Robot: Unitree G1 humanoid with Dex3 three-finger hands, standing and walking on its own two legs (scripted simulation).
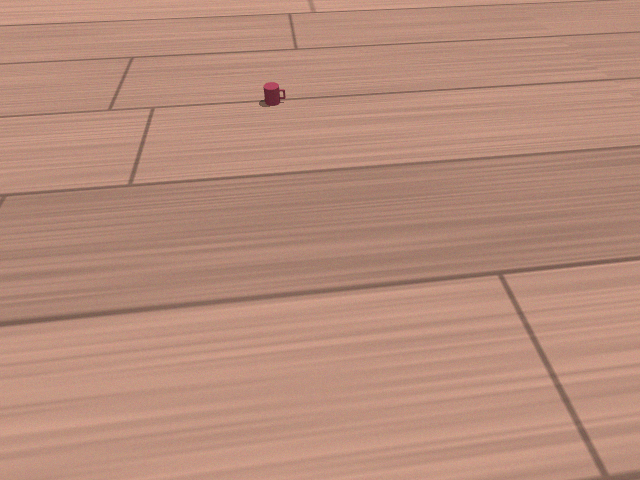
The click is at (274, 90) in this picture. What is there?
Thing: mug
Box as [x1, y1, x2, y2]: [264, 82, 284, 105]
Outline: 269,82 264,84 265,102 269,105 275,105 279,102 280,98 284,98 284,89 279,89 278,84 274,82
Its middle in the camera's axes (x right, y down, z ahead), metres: -0.28 -0.85 +2.35
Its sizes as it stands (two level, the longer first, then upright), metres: 0.126 0.092 0.104
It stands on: the floor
